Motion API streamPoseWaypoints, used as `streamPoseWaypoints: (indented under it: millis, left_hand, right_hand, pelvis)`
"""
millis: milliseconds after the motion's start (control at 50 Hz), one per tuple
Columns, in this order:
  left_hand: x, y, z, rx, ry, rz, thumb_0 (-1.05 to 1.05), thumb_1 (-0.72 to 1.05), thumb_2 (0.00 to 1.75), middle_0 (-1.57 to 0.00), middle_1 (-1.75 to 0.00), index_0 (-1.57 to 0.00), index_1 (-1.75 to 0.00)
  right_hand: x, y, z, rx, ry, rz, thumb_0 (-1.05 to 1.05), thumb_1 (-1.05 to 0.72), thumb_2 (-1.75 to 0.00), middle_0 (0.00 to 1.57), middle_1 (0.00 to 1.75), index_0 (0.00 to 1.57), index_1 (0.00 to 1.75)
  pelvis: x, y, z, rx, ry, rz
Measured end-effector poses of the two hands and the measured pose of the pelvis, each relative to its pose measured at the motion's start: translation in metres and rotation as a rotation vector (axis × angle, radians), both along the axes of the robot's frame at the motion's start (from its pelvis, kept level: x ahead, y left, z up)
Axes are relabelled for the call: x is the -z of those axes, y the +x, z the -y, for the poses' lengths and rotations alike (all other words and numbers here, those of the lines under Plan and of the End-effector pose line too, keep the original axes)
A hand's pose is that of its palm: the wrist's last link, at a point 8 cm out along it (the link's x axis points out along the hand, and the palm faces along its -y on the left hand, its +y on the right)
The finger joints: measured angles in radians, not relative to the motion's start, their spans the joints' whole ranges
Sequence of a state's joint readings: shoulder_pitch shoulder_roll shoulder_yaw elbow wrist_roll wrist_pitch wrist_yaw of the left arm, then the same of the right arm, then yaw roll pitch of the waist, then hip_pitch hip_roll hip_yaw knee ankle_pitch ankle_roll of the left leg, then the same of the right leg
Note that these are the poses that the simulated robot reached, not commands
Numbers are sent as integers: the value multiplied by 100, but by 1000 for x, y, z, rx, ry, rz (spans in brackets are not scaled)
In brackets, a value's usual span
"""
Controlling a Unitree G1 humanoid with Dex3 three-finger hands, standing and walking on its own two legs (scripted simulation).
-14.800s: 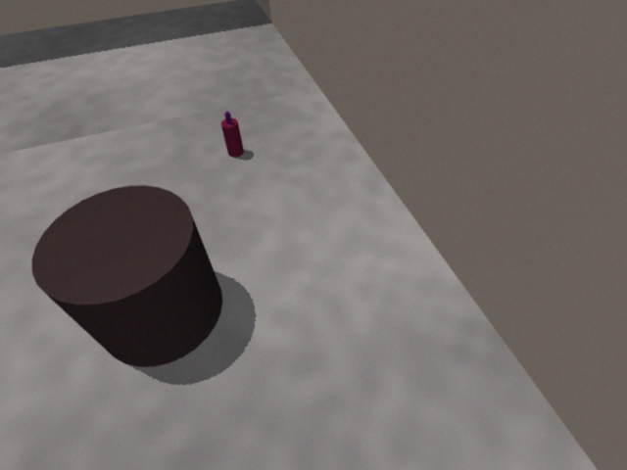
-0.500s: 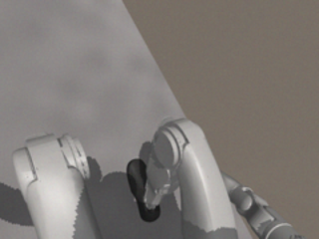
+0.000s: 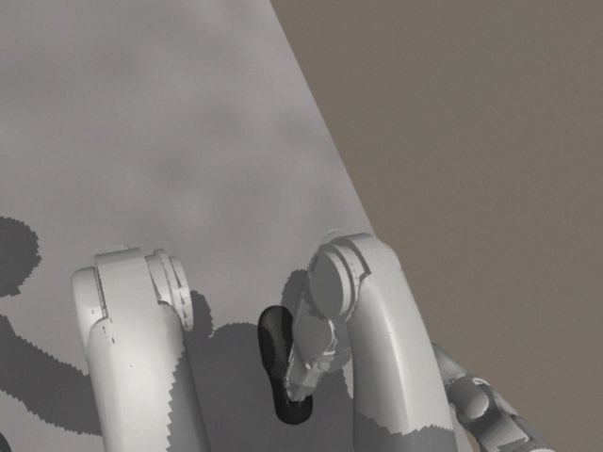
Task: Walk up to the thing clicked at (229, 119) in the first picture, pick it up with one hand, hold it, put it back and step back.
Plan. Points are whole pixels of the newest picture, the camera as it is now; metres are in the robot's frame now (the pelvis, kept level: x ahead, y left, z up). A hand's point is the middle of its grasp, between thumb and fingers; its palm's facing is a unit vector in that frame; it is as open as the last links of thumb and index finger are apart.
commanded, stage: hold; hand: left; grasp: from the side
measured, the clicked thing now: out of the picture +0.36 +0.38 -0.17
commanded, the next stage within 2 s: none
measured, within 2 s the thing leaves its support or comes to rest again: neither
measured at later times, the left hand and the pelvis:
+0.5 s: hand out of the picture +0.31 +0.38 +0.02, palm faces +0.55 -0.84 -0.06, open 11.4 cm; pelvis +0.01 -0.01 +0.06, yaw +7 degrees
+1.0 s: hand out of the picture +0.32 +0.32 +0.26, palm faces +0.59 -0.81 -0.01, open 11.4 cm; pelvis +0.04 +0.00 +0.26, yaw +12 degrees
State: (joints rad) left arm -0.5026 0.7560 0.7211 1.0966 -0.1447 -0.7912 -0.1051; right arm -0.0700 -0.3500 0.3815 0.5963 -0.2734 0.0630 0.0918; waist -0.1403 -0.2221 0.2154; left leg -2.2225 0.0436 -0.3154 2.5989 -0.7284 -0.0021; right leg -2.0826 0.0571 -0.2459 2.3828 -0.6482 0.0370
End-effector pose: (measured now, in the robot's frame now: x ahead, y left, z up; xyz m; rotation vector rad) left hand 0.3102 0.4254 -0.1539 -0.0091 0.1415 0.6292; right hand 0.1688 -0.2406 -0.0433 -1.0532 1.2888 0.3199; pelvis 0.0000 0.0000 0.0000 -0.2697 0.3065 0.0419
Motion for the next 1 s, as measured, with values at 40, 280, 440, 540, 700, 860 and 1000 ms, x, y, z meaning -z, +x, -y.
streamPoseWaypoints:
  millis: [40, 280, 440, 540, 700, 860, 1000]
  left_hand:
    - [-8, -7, -2, -5, 4, -8, -3, -60, 98, -66, -112, -67, -113]
    - [-101, -26, -16, 38, 98, 28, -3, -61, 102, -64, -115, -65, -116]
    - [-161, -36, -2, 46, 70, 70, -3, -61, 103, -64, -114, -65, -115]
    - [-193, -48, 15, 54, 53, 33, -3, -61, 103, -65, -113, -66, -114]
    - [-255, -59, 42, 63, 27, -27, -3, -61, 102, -65, -113, -66, -113]
    - [-344, -53, 62, 29, 11, 38, -3, -61, 102, -66, -112, -67, -112]
    - [-416, -41, 69, 4, 15, 55, -3, -61, 102, -66, -112, -67, -113]
  right_hand:
    - [-2, 6, -3, 5, 16, 14, 0, -90, -90, 20, 30, 20, 30]
    - [-9, 46, -13, 81, 151, 165, 0, -90, -89, 20, 29, 20, 30]
    - [-7, 51, -14, 218, 278, 220, 1, -90, -89, 20, 29, 20, 30]
    - [-12, 51, -14, 306, 339, 233, 1, -90, -89, 20, 29, 20, 30]
    - [-54, 64, -17, 355, 397, 280, 1, -90, -89, 20, 30, 20, 30]
    - [-133, 88, -23, 355, 425, 392, 1, -90, -89, 20, 29, 20, 30]
    - [-204, 100, -32, 367, 448, 474, 1, -89, -89, 20, 29, 20, 30]
  pelvis:
    - [-5, 1, 0, -6, 3, -20]
    - [-30, 5, 2, -46, 37, -119]
    - [-51, 7, 3, -68, 71, -192]
    - [-72, 10, 8, -83, 102, -239]
    - [-128, 18, 13, -99, 127, -287]
    - [-196, 31, 10, -114, 134, -270]
    - [-255, 43, 3, -132, 145, -213]
